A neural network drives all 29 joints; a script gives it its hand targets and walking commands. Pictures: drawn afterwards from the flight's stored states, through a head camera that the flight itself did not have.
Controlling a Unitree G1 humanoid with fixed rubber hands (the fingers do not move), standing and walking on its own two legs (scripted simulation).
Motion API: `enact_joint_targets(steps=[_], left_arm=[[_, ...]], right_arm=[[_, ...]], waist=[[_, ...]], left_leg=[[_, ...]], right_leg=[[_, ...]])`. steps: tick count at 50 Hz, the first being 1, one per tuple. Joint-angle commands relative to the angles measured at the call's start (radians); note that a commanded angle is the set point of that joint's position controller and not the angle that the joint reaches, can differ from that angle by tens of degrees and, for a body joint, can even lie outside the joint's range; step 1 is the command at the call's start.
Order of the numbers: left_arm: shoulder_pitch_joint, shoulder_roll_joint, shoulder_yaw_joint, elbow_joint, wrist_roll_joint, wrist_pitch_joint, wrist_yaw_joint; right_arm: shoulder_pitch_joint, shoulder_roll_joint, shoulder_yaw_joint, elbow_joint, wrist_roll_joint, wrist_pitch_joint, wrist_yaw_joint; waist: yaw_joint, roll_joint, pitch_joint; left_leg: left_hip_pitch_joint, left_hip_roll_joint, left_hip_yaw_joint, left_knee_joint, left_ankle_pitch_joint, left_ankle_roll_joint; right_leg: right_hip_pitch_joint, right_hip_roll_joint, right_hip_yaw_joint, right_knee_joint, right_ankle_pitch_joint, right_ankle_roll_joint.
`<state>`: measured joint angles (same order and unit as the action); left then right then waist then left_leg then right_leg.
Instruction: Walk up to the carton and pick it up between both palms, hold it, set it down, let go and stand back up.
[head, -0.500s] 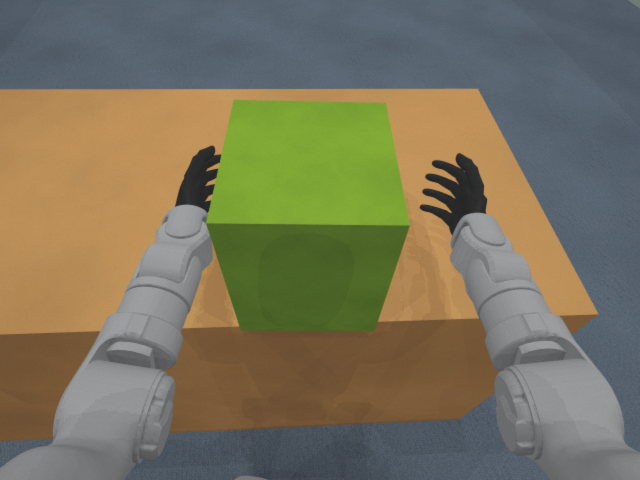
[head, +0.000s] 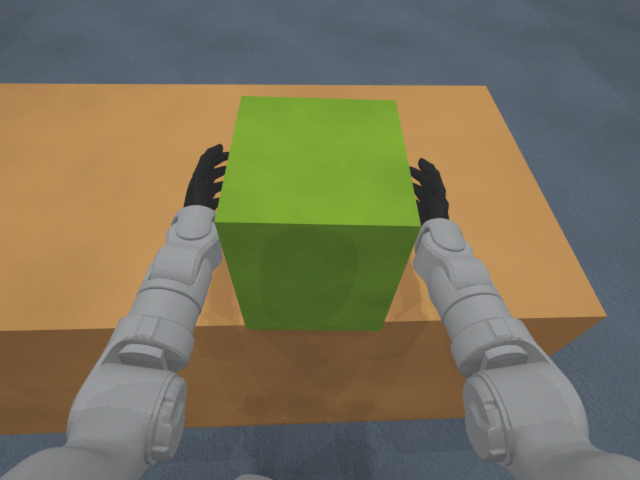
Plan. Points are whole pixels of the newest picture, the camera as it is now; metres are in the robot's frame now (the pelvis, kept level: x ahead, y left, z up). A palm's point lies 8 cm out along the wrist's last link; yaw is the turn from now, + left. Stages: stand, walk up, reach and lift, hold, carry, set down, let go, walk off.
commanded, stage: reach and lift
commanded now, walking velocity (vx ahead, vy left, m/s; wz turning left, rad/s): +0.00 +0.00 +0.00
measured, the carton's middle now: (316, 222) +0.42 +0.08 +0.05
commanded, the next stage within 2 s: none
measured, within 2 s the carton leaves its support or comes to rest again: leaves its support in 1.18 s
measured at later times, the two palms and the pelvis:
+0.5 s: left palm (206, 205) +0.38 +0.22 +0.10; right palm (433, 220) +0.42 -0.07 +0.09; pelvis +0.00 +0.00 +0.00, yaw +0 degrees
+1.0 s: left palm (223, 210) +0.38 +0.19 +0.10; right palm (452, 226) +0.41 -0.09 +0.09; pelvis +0.00 +0.00 +0.00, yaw +0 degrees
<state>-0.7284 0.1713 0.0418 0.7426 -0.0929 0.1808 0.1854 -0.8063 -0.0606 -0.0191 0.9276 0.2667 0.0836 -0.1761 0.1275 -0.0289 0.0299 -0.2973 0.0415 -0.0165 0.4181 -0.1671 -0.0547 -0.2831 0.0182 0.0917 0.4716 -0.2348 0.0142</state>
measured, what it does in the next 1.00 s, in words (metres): stands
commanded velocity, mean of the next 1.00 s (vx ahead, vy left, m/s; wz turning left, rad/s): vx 0.00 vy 0.00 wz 0.00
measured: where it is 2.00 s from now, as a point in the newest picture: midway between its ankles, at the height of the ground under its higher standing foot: outside the picture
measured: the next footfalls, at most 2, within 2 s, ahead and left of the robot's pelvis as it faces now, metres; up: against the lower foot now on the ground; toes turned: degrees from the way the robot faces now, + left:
none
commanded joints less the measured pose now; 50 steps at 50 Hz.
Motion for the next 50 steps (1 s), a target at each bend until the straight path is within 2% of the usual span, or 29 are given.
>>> enact_joint_targets(steps=[1,3,4,6,9,10,11,12,15,16,17,19,20,22,24,25,26,28,29,30,31,32,34,36,39,40,43,44,50], left_arm=[[-0.519,-0.171,0.076,-0.316,0.037,-0.059,0.008],[-0.513,-0.183,0.061,-0.323,0.039,-0.046,0.017],[-0.488,-0.183,0.072,-0.275,0.047,-0.035,0.019],[-0.531,-0.211,0.05,-0.318,0.039,-0.043,0.026],[-0.513,-0.192,0.079,-0.251,0.053,-0.029,0.021],[-0.527,-0.208,0.063,-0.266,0.049,-0.034,0.022],[-0.522,-0.22,0.058,-0.257,0.035,-0.041,0.017],[-0.532,-0.206,0.07,-0.256,0.046,-0.038,0.018],[-0.541,-0.228,0.076,-0.27,0.06,-0.054,0.016],[-0.55,-0.251,0.05,-0.288,0.046,-0.065,0.012],[-0.55,-0.252,0.053,-0.272,0.044,-0.068,0.01],[-0.528,-0.257,0.076,-0.253,0.071,-0.071,0.002],[-0.532,-0.284,0.068,-0.251,0.073,-0.067,-0.002],[-0.505,-0.328,0.065,-0.233,0.086,-0.079,-0.018],[-0.513,-0.337,0.078,-0.264,0.124,-0.091,-0.027],[-0.516,-0.404,0.047,-0.283,0.118,-0.102,-0.034],[-0.555,-0.469,0.038,-0.269,0.128,-0.108,-0.055],[-0.585,-0.611,0.003,-0.2,0.158,-0.121,-0.099],[-0.609,-0.744,-0.063,-0.199,0.167,-0.126,-0.125],[-0.627,-0.84,-0.07,-0.166,0.198,-0.134,-0.157],[-0.648,-0.916,-0.112,-0.164,0.204,-0.143,-0.178],[-0.662,-0.941,-0.144,-0.178,0.2,-0.15,-0.185],[-0.666,-0.933,-0.17,-0.184,0.191,-0.164,-0.185],[-0.669,-0.938,-0.164,-0.141,0.207,-0.162,-0.174],[-0.647,-0.939,-0.158,-0.126,0.189,-0.16,-0.172],[-0.68,-0.948,-0.167,-0.139,0.171,-0.167,-0.173],[-0.703,-0.926,-0.143,-0.142,0.185,-0.165,-0.167],[-0.729,-0.933,-0.165,-0.142,0.169,-0.166,-0.166],[-0.742,-0.956,-0.195,-0.174,0.146,-0.156,-0.156]], right_arm=[[-0.596,-0.102,-0.119,-0.241,-0.151,-0.08,-0.007],[-0.574,-0.098,-0.125,-0.197,-0.148,-0.076,-0.009],[-0.558,-0.095,-0.111,-0.185,-0.141,-0.06,-0.009],[-0.579,-0.083,-0.105,-0.203,-0.137,-0.067,-0.004],[-0.571,-0.067,-0.097,-0.196,-0.146,-0.049,-0.01],[-0.569,-0.069,-0.112,-0.185,-0.15,-0.051,-0.009],[-0.593,-0.05,-0.089,-0.224,-0.135,-0.052,-0.007],[-0.583,-0.055,-0.1,-0.217,-0.147,-0.051,-0.007],[-0.582,-0.014,-0.086,-0.237,-0.146,-0.056,-0.01],[-0.588,-0.007,-0.092,-0.227,-0.148,-0.065,-0.006],[-0.598,0.004,-0.079,-0.253,-0.156,-0.067,-0.008],[-0.583,0.013,-0.082,-0.227,-0.174,-0.065,-0.008],[-0.589,0.025,-0.084,-0.229,-0.169,-0.064,-0.006],[-0.596,0.071,-0.064,-0.244,-0.185,-0.075,0.009],[-0.562,0.095,-0.07,-0.249,-0.206,-0.085,0.011],[-0.566,0.12,-0.069,-0.231,-0.207,-0.092,0.021],[-0.611,0.191,-0.056,-0.247,-0.218,-0.098,0.038],[-0.638,0.351,-0.033,-0.216,-0.267,-0.094,0.081],[-0.658,0.468,-0.003,-0.225,-0.284,-0.104,0.111],[-0.691,0.6,0.043,-0.245,-0.325,-0.111,0.142],[-0.698,0.672,0.06,-0.255,-0.34,-0.119,0.155],[-0.684,0.681,0.055,-0.241,-0.356,-0.126,0.164],[-0.694,0.704,0.07,-0.252,-0.352,-0.141,0.174],[-0.713,0.686,0.051,-0.188,-0.338,-0.137,0.189],[-0.73,0.708,0.088,-0.219,-0.322,-0.134,0.19],[-0.757,0.721,0.094,-0.233,-0.315,-0.133,0.189],[-0.758,0.733,0.101,-0.201,-0.293,-0.119,0.195],[-0.785,0.733,0.102,-0.217,-0.295,-0.118,0.196],[-0.801,0.775,0.142,-0.263,-0.261,-0.111,0.185]], waist=[[-0.062,0.126,-0.782],[-0.075,0.136,-0.77],[-0.066,0.12,-0.723],[-0.067,0.133,-0.77],[-0.047,0.081,-0.696],[-0.061,0.104,-0.722],[-0.045,0.085,-0.721],[-0.057,0.087,-0.721],[-0.049,0.101,-0.752],[-0.066,0.116,-0.77],[-0.061,0.103,-0.782],[-0.051,0.078,-0.74],[-0.066,0.093,-0.732],[-0.051,0.078,-0.723],[-0.054,0.112,-0.755],[-0.069,0.119,-0.778],[-0.057,0.116,-0.803],[-0.064,0.105,-0.753],[-0.076,0.119,-0.787],[-0.053,0.104,-0.789],[-0.075,0.094,-0.836],[-0.088,0.131,-0.884],[-0.083,0.138,-0.924],[-0.073,0.163,-0.866],[-0.051,0.121,-0.84],[-0.063,0.116,-0.832],[-0.037,0.106,-0.828],[-0.047,0.116,-0.845],[-0.045,0.118,-0.874]], left_leg=[[0.27,-0.023,0.069,0.08,0.459,-0.062],[0.292,-0.019,0.065,0.089,0.473,-0.067],[0.276,-0.022,0.068,0.085,0.456,-0.062],[0.288,-0.017,0.065,0.089,0.467,-0.068],[0.248,-0.019,0.075,0.078,0.428,-0.046],[0.256,-0.02,0.069,0.074,0.408,-0.048],[0.25,-0.021,0.07,0.073,0.402,-0.041],[0.256,-0.018,0.068,0.073,0.407,-0.044],[0.248,-0.025,0.072,0.078,0.416,-0.043],[0.267,-0.025,0.069,0.088,0.449,-0.048],[0.264,-0.023,0.069,0.089,0.449,-0.045],[0.258,-0.026,0.074,0.08,0.446,-0.037],[0.266,-0.027,0.07,0.076,0.442,-0.044],[0.268,-0.029,0.073,0.071,0.445,-0.038],[0.286,-0.034,0.087,0.077,0.486,-0.044],[0.317,-0.03,0.075,0.081,0.492,-0.054],[0.296,-0.034,0.077,0.078,0.481,-0.049],[0.287,-0.038,0.077,0.064,0.45,-0.048],[0.317,-0.034,0.072,0.062,0.463,-0.05],[0.31,-0.041,0.081,0.059,0.475,-0.046],[0.325,-0.04,0.076,0.072,0.531,-0.05],[0.332,-0.044,0.075,0.074,0.548,-0.058],[0.356,-0.042,0.076,0.097,0.647,-0.071],[0.347,-0.036,0.064,0.081,0.612,-0.077],[0.308,-0.04,0.078,0.066,0.583,-0.058],[0.304,-0.036,0.067,0.066,0.575,-0.058],[0.277,-0.043,0.075,0.051,0.508,-0.043],[0.263,-0.04,0.071,0.049,0.481,-0.048],[0.255,-0.045,0.073,0.05,0.488,-0.04]], right_leg=[[-0.027,0.065,-0.152,-0.137,0.202,-0.019],[-0.043,0.064,-0.155,-0.143,0.201,-0.023],[-0.043,0.061,-0.15,-0.148,0.169,-0.026],[-0.051,0.064,-0.157,-0.139,0.182,-0.029],[-0.026,0.06,-0.149,-0.142,0.17,-0.021],[-0.037,0.051,-0.146,-0.142,0.167,-0.021],[-0.046,0.052,-0.141,-0.141,0.149,-0.02],[-0.051,0.055,-0.148,-0.135,0.158,-0.017],[-0.041,0.054,-0.142,-0.137,0.181,-0.018],[-0.042,0.053,-0.144,-0.133,0.205,-0.016],[-0.037,0.054,-0.146,-0.13,0.206,-0.014],[-0.017,0.051,-0.14,-0.14,0.204,-0.01],[-0.014,0.053,-0.148,-0.145,0.204,-0.013],[-0.016,0.049,-0.15,-0.142,0.201,-0.01],[0.011,0.048,-0.153,-0.142,0.246,-0.006],[0.003,0.051,-0.161,-0.142,0.234,-0.014],[0.016,0.047,-0.158,-0.146,0.219,-0.014],[0.02,0.04,-0.165,-0.157,0.181,-0.017],[0.011,0.042,-0.172,-0.161,0.191,-0.021],[0.052,0.041,-0.167,-0.158,0.197,-0.015],[0.075,0.051,-0.169,-0.153,0.247,-0.017],[0.084,0.055,-0.168,-0.151,0.262,-0.018],[0.104,0.067,-0.172,-0.156,0.296,-0.01],[0.064,0.073,-0.167,-0.173,0.229,-0.016],[0.116,0.071,-0.159,-0.173,0.259,-0.005],[0.125,0.072,-0.156,-0.163,0.26,0.001],[0.137,0.064,-0.142,-0.166,0.246,0.004],[0.132,0.064,-0.144,-0.166,0.224,0.002],[0.156,0.062,-0.133,-0.151,0.281,0.013]])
